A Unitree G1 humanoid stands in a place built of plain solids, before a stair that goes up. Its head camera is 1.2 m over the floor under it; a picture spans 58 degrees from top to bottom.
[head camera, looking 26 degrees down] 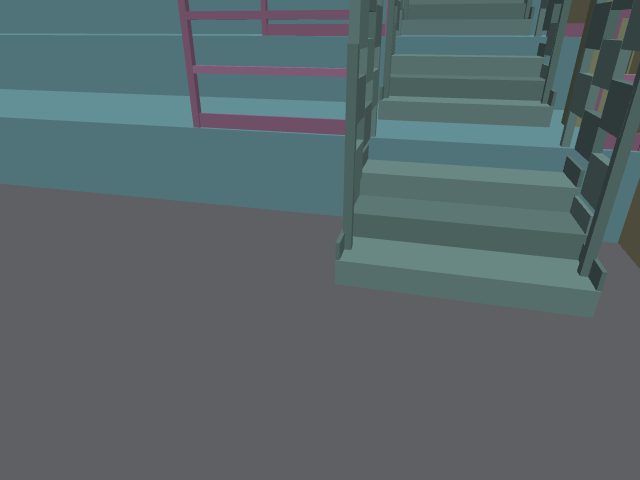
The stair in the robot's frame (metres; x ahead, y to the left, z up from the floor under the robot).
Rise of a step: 0.14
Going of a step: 0.30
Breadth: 1.22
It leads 14 degrees to the right of straight ahead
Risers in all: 4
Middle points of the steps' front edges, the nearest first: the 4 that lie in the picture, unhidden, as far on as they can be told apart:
1.79 -0.67 0.14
2.08 -0.74 0.29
2.37 -0.81 0.43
2.66 -0.89 0.57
